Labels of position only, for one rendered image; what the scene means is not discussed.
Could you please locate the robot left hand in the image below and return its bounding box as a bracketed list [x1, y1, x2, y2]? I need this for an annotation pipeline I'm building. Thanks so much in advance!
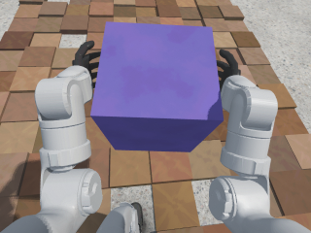
[72, 40, 101, 88]

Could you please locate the robot right hand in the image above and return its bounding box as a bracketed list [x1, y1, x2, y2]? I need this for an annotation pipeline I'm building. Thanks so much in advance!
[216, 50, 241, 93]

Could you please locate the robot left thigh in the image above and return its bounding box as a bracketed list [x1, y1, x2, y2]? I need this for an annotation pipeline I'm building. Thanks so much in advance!
[96, 206, 138, 233]

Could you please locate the left robot upper arm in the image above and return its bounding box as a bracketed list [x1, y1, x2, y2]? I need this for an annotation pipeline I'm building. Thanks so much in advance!
[0, 168, 103, 233]

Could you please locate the robot left forearm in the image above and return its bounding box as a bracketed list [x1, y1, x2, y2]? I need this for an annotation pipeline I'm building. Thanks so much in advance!
[34, 65, 93, 207]

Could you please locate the robot left foot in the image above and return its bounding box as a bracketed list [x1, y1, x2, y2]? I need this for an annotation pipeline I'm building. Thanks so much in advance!
[131, 202, 143, 233]

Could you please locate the robot right forearm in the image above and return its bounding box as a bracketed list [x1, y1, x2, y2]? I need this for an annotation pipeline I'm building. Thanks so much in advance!
[220, 75, 278, 208]

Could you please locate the right robot upper arm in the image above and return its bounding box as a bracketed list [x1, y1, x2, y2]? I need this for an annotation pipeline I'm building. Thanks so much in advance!
[208, 176, 311, 233]

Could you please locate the carton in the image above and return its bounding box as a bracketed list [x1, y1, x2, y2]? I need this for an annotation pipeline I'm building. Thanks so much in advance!
[90, 21, 224, 152]

